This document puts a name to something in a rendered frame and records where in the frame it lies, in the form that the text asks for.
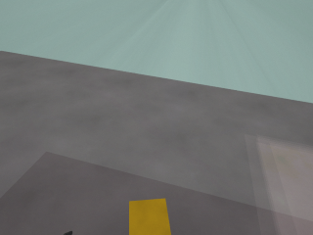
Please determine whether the carton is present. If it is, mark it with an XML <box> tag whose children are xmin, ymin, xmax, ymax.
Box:
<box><xmin>129</xmin><ymin>198</ymin><xmax>171</xmax><ymax>235</ymax></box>

